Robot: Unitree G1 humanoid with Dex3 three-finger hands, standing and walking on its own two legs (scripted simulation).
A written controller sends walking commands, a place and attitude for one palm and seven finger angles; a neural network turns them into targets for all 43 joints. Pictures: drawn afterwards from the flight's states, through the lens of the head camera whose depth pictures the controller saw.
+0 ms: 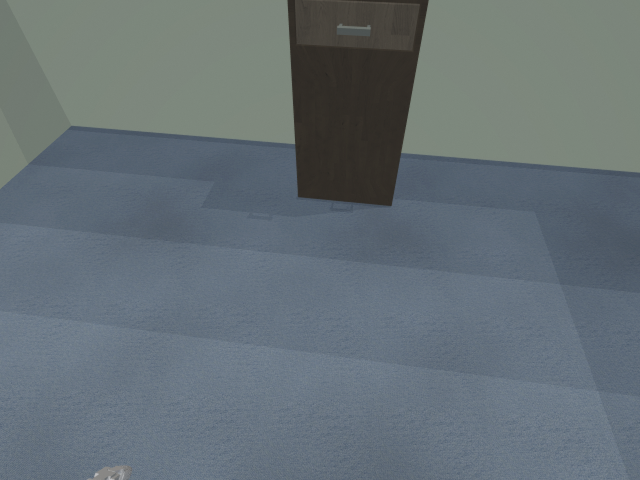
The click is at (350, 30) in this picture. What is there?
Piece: drawer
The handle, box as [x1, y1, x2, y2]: [337, 24, 370, 35]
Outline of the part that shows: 337,26 337,34 369,35 370,31 369,25 367,25 366,27 343,26 342,24 339,24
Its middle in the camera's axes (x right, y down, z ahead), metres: +0.11 -0.70 +1.29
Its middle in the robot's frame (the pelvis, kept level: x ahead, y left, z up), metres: +1.45 -0.04 +0.02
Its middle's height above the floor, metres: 0.79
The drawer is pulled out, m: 0.00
